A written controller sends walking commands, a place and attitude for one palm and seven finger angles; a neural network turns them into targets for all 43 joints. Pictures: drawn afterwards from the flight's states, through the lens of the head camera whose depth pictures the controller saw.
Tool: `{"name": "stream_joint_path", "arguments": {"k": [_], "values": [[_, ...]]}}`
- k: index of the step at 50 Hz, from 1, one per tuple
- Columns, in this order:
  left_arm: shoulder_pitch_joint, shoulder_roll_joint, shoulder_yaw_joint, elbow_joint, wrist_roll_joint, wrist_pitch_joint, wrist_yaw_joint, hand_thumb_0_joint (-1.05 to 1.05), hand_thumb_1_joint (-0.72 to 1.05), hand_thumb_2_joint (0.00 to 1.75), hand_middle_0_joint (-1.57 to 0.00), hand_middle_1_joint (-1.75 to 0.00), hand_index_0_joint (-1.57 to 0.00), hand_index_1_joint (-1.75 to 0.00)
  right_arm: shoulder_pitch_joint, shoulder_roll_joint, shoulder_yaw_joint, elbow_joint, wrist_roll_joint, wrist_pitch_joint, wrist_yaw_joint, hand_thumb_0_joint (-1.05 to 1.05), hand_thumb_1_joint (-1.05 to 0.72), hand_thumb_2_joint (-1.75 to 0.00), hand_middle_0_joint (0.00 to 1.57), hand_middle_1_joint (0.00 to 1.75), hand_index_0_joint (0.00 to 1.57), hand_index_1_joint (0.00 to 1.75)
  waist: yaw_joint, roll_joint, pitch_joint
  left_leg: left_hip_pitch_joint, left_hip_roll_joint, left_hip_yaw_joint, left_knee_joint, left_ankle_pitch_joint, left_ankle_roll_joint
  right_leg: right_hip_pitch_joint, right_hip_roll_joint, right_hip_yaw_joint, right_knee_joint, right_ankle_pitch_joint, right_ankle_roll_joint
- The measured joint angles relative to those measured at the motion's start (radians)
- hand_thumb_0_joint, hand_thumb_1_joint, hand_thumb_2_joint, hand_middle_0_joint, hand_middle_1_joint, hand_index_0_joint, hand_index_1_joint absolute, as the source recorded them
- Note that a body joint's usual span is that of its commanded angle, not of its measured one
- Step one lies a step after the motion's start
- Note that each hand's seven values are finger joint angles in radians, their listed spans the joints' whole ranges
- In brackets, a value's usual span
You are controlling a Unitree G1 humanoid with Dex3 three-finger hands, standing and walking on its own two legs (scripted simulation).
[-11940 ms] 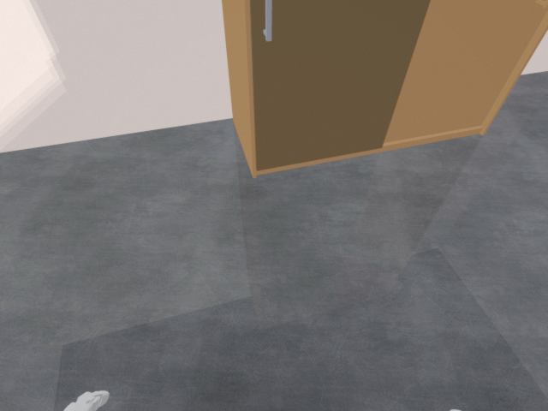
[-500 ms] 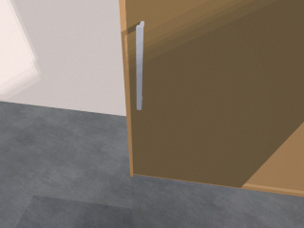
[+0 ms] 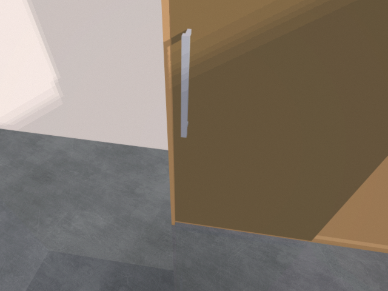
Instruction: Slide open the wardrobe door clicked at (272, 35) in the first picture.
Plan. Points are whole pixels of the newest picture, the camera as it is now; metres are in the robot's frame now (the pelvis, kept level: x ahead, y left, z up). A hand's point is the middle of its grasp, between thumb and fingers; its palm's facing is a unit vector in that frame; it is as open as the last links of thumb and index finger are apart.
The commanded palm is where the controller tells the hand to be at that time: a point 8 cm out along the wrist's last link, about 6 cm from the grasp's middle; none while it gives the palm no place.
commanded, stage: come to a stop and stand still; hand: left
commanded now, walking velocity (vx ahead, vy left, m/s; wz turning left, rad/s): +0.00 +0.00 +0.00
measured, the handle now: (186, 89) +0.62 +0.07 +0.12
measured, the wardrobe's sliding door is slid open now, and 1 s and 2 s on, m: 0.00 0.00 0.00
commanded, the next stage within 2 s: look again from close up in 1.80 s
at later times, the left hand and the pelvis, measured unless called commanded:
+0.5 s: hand out of the picture -0.17 +0.18 -0.19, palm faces +0.12 -0.98 -0.18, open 7.4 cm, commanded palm none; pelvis -0.10 +0.02 -0.01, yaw +1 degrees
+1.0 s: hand out of the picture -0.05 +0.19 -0.15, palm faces -0.03 -0.98 -0.18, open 7.4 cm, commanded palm none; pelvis -0.13 +0.02 +0.01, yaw -1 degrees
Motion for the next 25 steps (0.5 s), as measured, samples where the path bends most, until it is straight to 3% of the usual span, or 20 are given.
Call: {"name": "stream_joint_path", "arguments": {"k": [12,15,17,18,20,21,22,24,25], "values": [[-0.019,0.001,0.039,-0.024,0.003,0.054,-0.004,0.00,0.91,0.90,-0.19,-0.30,-0.19,-0.30,0.023,0.011,-0.024,-0.018,-0.017,0.038,0.000,0.01,-0.91,-0.90,0.20,0.30,0.20,0.30,-0.023,-0.005,0.001,-0.113,0.002,-0.019,0.125,-0.133,-0.019,-0.092,0.002,-0.018,0.100,-0.160,-0.005],[-0.028,0.003,0.058,-0.043,-0.003,0.079,0.000,0.00,0.91,0.90,-0.19,-0.30,-0.19,-0.30,0.031,0.009,-0.030,-0.022,-0.020,0.052,-0.005,0.01,-0.91,-0.90,0.20,0.30,0.20,0.30,-0.024,0.006,0.003,-0.128,0.017,-0.002,0.109,0.016,0.008,-0.184,0.030,-0.020,0.411,-0.231,-0.007],[-0.016,0.000,0.065,-0.069,0.002,0.073,-0.002,0.00,0.91,0.90,-0.19,-0.30,-0.19,-0.30,0.023,0.002,-0.029,-0.005,-0.024,0.064,-0.006,0.01,-0.90,-0.90,0.20,0.30,0.20,0.30,-0.004,0.025,-0.005,-0.119,0.025,0.005,0.065,0.114,0.024,-0.158,0.056,-0.050,0.547,-0.258,-0.017],[0.002,-0.002,0.065,-0.082,0.002,0.067,-0.005,0.00,0.91,0.90,-0.19,-0.30,-0.19,-0.30,0.015,-0.002,-0.030,0.002,-0.027,0.069,-0.007,0.01,-0.90,-0.90,0.20,0.30,0.20,0.30,0.006,0.034,-0.015,-0.113,0.027,0.009,0.042,0.133,0.021,-0.104,0.067,-0.072,0.511,-0.295,-0.028],[0.059,0.004,0.059,-0.109,0.001,0.052,-0.007,0.00,0.91,0.90,-0.19,-0.30,-0.19,-0.30,-0.004,-0.004,-0.034,-0.007,-0.023,0.078,-0.012,0.01,-0.90,-0.90,0.20,0.30,0.20,0.30,0.023,0.017,-0.041,-0.143,0.004,0.026,0.058,0.036,-0.019,0.047,0.068,-0.088,0.239,-0.353,-0.074],[0.079,0.008,0.050,-0.112,0.003,0.047,-0.001,0.00,0.91,0.90,-0.19,-0.30,-0.19,-0.30,-0.021,-0.005,-0.041,-0.023,-0.019,0.086,-0.021,0.01,-0.91,-0.90,0.21,0.30,0.20,0.30,0.033,0.001,-0.046,-0.207,-0.015,0.028,0.174,-0.065,-0.054,0.065,0.054,-0.077,0.133,-0.293,-0.104],[0.082,0.002,0.041,-0.098,0.002,0.058,0.006,0.00,0.91,0.90,-0.19,-0.30,-0.19,-0.30,-0.038,-0.015,-0.052,-0.046,-0.016,0.097,-0.022,0.02,-0.92,-0.90,0.21,0.30,0.20,0.30,0.026,0.018,-0.032,-0.274,-0.024,-0.005,0.380,-0.114,-0.076,0.050,0.052,-0.097,0.124,-0.170,-0.109],[0.093,0.003,0.033,-0.048,0.002,0.067,0.016,0.00,0.91,0.90,-0.19,-0.30,-0.19,-0.30,-0.049,-0.023,-0.062,-0.082,-0.015,0.095,-0.006,0.02,-0.93,-0.90,0.20,0.30,0.20,0.30,0.005,0.026,-0.039,-0.348,-0.026,-0.040,0.726,-0.096,-0.086,0.031,0.050,-0.116,0.120,-0.077,-0.094],[0.099,0.009,0.032,-0.024,0.005,0.063,0.021,0.00,0.91,0.90,-0.19,-0.30,-0.19,-0.30,-0.045,-0.018,-0.060,-0.099,-0.015,0.084,0.005,0.02,-0.93,-0.90,0.20,0.30,0.20,0.30,-0.006,0.010,-0.053,-0.344,-0.016,-0.041,0.809,-0.073,-0.083,0.028,0.045,-0.111,0.096,-0.057,-0.083]]}}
